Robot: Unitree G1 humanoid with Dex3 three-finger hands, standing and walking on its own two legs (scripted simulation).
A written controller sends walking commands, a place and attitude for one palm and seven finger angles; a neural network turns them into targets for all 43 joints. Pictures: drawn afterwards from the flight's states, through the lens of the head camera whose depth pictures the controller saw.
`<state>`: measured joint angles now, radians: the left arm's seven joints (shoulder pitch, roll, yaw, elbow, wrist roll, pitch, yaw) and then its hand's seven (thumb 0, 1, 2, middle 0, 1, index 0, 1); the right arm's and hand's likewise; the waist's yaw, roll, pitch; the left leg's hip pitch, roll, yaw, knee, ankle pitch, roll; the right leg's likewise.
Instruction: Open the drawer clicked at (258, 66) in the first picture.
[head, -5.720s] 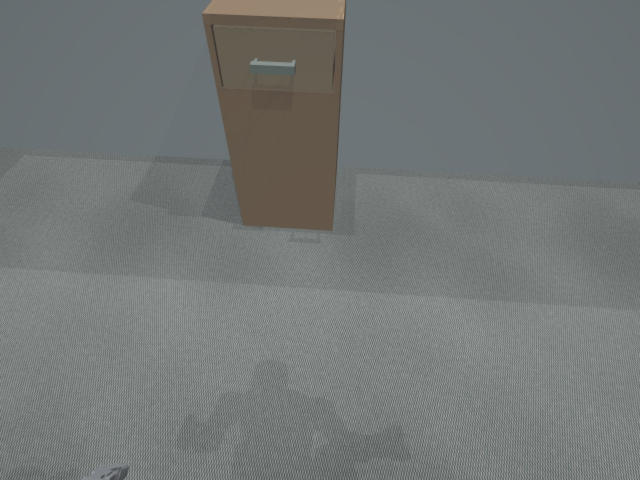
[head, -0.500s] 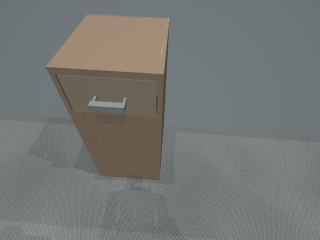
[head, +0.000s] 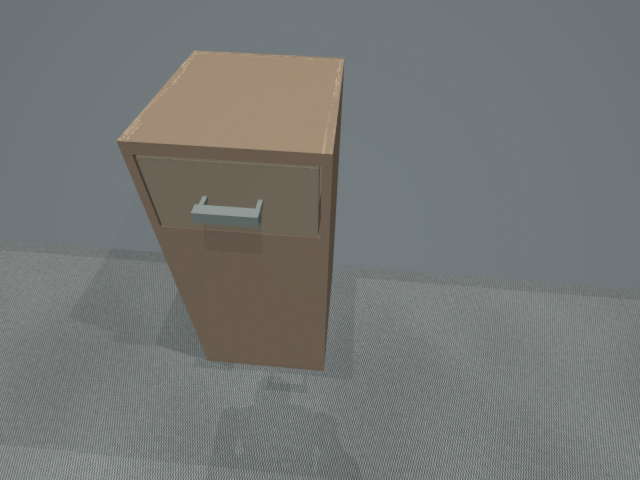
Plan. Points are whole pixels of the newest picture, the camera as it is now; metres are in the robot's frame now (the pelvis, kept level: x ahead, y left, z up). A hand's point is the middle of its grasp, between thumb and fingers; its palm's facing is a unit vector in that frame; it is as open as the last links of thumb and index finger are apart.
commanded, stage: shuffle to correct the standing spot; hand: left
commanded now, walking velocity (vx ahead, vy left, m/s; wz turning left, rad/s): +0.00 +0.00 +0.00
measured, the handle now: (229, 208) +0.60 +0.22 -0.03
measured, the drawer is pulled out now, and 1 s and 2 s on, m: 0.00 0.00 0.00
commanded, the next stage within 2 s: come to a stop and stand still in 0.50 s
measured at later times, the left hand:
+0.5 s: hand out of the picture +0.01 +0.16 -0.18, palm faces +0.11 -0.98 -0.16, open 7.4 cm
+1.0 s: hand out of the picture +0.13 +0.20 -0.17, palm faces +0.06 -0.97 -0.23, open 7.3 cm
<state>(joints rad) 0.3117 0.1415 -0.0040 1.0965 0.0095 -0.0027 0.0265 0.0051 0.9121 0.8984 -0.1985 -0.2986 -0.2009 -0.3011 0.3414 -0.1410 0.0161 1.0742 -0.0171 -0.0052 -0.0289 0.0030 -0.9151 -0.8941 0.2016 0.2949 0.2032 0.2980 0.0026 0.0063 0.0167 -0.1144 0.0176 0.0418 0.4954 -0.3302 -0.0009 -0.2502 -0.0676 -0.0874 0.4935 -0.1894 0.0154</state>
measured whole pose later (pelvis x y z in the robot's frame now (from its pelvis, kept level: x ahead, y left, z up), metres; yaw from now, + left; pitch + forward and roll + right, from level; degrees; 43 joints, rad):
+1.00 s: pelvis +0.09 +0.02 -0.01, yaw +2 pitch -1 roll +1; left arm 0.22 0.15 0.03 1.02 0.01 -0.01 0.04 0.01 0.93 0.90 -0.20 -0.30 -0.20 -0.30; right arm 0.29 -0.11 -0.02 1.07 0.00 0.01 -0.04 0.00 -0.91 -0.89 0.20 0.30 0.20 0.30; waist -0.02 0.03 0.07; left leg -0.17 0.01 0.09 0.59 -0.40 0.01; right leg -0.35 -0.04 -0.09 0.62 -0.25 -0.03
